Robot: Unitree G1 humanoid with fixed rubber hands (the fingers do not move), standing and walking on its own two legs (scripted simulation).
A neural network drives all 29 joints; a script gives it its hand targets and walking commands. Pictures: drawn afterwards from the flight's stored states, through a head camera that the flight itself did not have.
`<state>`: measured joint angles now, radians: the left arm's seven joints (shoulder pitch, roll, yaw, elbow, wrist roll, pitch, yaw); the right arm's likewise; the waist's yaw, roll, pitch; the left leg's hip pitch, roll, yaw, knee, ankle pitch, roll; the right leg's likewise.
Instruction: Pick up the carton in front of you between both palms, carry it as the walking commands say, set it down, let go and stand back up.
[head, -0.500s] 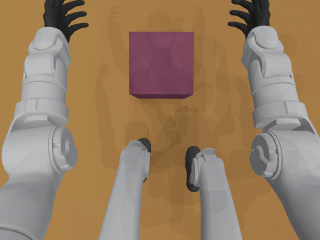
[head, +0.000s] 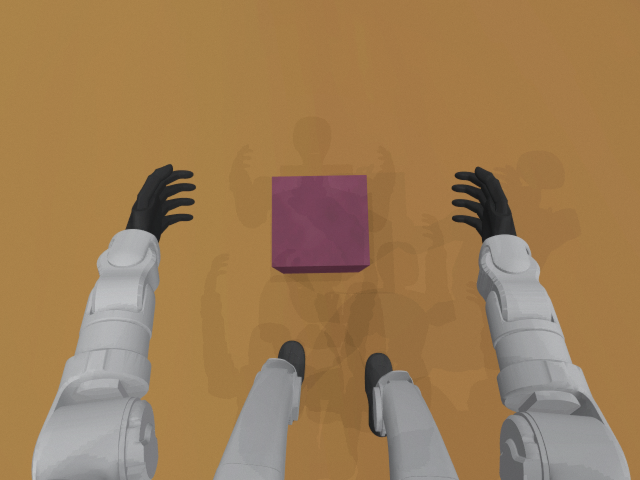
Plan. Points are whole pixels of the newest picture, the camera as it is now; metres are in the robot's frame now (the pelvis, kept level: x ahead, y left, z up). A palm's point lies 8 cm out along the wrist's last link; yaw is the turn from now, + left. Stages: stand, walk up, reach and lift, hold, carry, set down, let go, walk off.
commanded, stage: let go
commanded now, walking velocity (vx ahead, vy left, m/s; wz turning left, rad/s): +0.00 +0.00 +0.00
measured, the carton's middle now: (320, 229) +0.47 +0.05 -0.58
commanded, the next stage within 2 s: stand in 0.98 s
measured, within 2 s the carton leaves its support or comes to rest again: neither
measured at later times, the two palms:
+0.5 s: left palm (116, 398) +0.20 +0.21 +0.00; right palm (624, 404) +0.22 -0.25 -0.01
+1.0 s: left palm (104, 390) +0.21 +0.22 +0.01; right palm (629, 423) +0.21 -0.24 +0.00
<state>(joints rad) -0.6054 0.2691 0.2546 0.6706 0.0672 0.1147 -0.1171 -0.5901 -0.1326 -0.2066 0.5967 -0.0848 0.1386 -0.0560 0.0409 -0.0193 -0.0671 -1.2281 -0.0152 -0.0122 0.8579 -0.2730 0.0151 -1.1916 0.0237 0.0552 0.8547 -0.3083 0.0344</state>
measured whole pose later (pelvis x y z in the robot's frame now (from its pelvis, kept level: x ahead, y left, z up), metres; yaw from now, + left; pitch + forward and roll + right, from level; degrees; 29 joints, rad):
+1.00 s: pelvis +0.05 -0.01 +0.07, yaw +1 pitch -5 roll +0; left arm 0.22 0.22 0.03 0.40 0.03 0.18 -0.04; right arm 0.22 -0.21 -0.04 0.46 -0.01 0.10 0.05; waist 0.01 -0.01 0.09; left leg -0.11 -0.01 -0.02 0.46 -0.27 0.00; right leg -0.08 0.01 0.06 0.47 -0.30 0.00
